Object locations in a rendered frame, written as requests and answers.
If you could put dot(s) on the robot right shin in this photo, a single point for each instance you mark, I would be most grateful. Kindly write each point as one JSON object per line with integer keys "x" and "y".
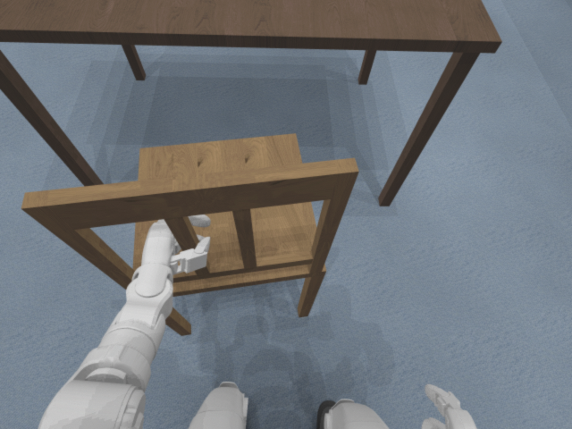
{"x": 343, "y": 401}

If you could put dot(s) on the left robot forearm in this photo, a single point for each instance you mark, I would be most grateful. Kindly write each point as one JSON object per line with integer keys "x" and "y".
{"x": 129, "y": 346}

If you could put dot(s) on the table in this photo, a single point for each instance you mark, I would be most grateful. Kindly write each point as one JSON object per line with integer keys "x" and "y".
{"x": 463, "y": 27}

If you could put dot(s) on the chair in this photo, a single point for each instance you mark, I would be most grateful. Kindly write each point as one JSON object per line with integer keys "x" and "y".
{"x": 256, "y": 192}

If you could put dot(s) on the left robot upper arm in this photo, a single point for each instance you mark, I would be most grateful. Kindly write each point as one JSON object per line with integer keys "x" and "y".
{"x": 97, "y": 405}

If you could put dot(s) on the right robot hand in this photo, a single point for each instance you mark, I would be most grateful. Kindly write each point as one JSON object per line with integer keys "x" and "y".
{"x": 449, "y": 406}

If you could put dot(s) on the robot right thigh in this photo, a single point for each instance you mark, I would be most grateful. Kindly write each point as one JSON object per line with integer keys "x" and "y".
{"x": 353, "y": 416}

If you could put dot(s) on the left robot hand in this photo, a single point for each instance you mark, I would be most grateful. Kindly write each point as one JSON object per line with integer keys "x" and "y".
{"x": 160, "y": 246}

